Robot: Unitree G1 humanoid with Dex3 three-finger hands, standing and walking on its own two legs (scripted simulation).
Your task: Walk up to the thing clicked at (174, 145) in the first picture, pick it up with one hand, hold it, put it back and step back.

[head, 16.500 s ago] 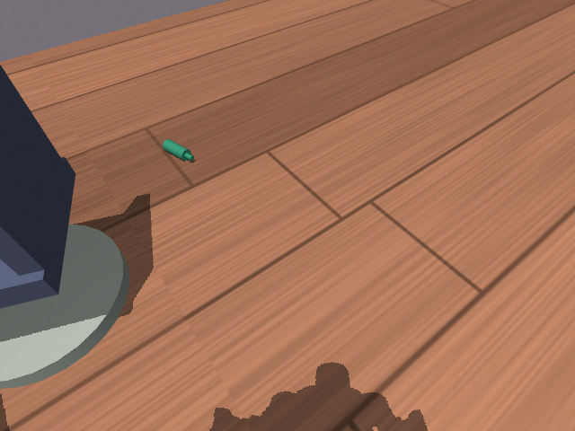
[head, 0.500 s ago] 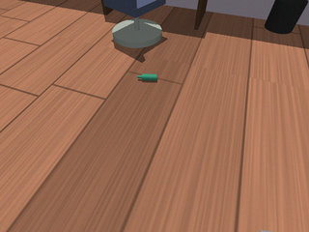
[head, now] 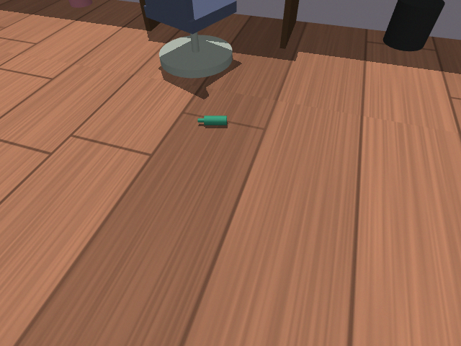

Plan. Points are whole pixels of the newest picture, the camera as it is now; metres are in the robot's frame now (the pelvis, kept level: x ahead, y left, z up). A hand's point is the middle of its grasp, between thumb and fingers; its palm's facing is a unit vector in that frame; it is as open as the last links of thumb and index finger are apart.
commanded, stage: stand
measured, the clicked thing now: (212, 120) +1.56 +0.21 -0.75
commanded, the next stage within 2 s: none
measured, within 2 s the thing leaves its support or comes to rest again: neither
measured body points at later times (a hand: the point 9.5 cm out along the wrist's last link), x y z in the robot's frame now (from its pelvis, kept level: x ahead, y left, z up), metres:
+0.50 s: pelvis +0.01 -0.01 +0.00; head +0.01 -0.01 +0.45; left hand +0.08 +0.29 -0.14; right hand +0.08 -0.30 -0.14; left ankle +0.03 +0.15 -0.75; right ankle +0.00 -0.12 -0.75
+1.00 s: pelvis +0.02 +0.00 +0.00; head +0.03 +0.00 +0.45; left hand +0.09 +0.30 -0.13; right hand +0.10 -0.30 -0.13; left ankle +0.03 +0.15 -0.75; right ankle +0.00 -0.12 -0.75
